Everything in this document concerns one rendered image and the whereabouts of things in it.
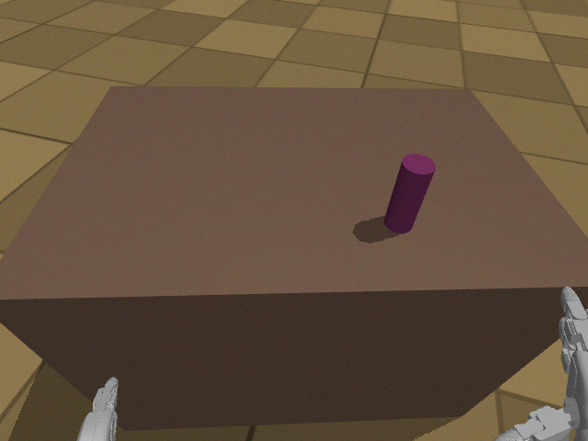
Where can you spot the left robot hand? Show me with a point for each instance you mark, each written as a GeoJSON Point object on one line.
{"type": "Point", "coordinates": [101, 423]}

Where can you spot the can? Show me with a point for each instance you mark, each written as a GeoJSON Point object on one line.
{"type": "Point", "coordinates": [412, 182]}

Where can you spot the right robot hand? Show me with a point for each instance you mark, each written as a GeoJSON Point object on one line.
{"type": "Point", "coordinates": [546, 424]}

